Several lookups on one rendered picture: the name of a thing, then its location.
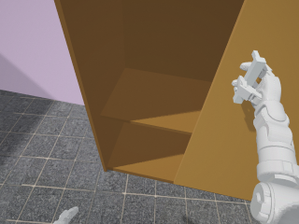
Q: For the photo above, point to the wardrobe door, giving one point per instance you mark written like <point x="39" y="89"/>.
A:
<point x="222" y="155"/>

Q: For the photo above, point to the handle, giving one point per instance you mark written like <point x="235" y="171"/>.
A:
<point x="253" y="72"/>

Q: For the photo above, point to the right robot forearm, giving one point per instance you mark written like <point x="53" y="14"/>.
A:
<point x="275" y="148"/>

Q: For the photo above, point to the robot left hand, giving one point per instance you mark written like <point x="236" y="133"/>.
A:
<point x="66" y="216"/>

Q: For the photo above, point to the right robot upper arm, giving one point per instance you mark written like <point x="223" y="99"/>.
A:
<point x="273" y="203"/>

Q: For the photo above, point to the robot right hand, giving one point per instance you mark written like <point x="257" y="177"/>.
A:
<point x="269" y="88"/>

